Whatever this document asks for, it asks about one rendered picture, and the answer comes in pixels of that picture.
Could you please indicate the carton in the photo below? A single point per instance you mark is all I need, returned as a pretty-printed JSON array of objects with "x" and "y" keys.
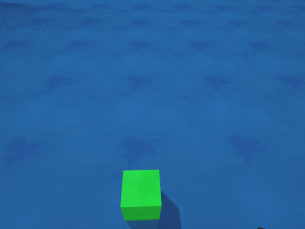
[{"x": 141, "y": 195}]

